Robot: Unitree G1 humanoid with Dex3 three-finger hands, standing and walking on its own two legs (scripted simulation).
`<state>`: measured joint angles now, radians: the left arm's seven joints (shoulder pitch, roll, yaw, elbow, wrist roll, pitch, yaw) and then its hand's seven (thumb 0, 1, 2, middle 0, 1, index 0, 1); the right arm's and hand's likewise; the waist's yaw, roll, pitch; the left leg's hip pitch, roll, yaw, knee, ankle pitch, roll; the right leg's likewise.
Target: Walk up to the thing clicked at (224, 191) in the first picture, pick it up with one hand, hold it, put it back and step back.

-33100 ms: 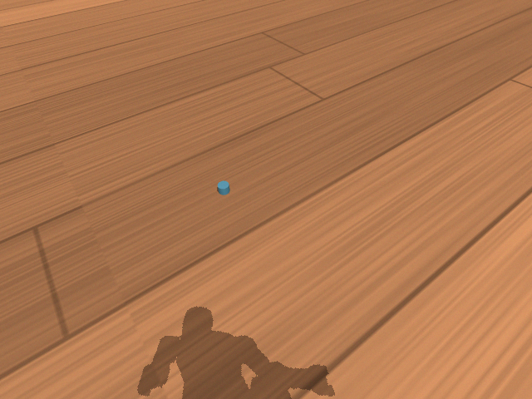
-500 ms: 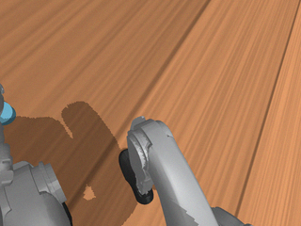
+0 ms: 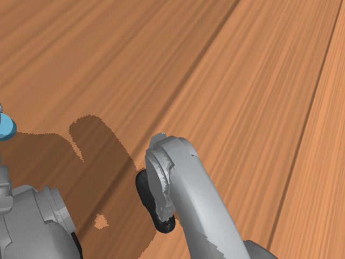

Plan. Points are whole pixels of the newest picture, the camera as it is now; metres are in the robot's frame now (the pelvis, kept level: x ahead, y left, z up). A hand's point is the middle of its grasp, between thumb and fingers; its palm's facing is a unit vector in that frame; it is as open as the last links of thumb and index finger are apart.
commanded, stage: close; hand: left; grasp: from above
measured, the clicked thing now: out of the picture +0.46 +0.23 -0.29
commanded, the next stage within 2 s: settle in 0.14 s
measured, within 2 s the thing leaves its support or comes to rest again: leaves its support in 0.56 s
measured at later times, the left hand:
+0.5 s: hand out of the picture +0.44 +0.25 -0.26, palm faces -0.45 -0.12 -0.89, open 8.9 cm
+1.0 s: hand out of the picture +0.43 +0.25 -0.18, palm faces -0.42 -0.09 -0.90, open 8.8 cm
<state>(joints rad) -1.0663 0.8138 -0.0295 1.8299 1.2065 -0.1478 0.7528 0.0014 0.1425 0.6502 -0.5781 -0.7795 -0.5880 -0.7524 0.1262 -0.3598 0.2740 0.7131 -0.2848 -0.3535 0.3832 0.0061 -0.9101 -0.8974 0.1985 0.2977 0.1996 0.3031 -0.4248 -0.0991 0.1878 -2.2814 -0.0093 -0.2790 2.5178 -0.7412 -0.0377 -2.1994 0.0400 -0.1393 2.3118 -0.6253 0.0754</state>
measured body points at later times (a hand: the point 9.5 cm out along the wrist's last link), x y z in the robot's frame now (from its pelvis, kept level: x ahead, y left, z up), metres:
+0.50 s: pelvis +0.00 +0.00 +0.00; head +0.27 +0.11 +0.33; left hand +0.46 +0.25 -0.21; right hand +0.03 -0.25 -0.06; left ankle +0.06 +0.13 -0.28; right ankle +0.13 -0.13 -0.28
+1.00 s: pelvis +0.00 -0.01 +0.02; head +0.24 +0.08 +0.40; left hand +0.45 +0.25 -0.13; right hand +0.07 -0.27 -0.08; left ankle +0.06 +0.13 -0.28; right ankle +0.13 -0.13 -0.28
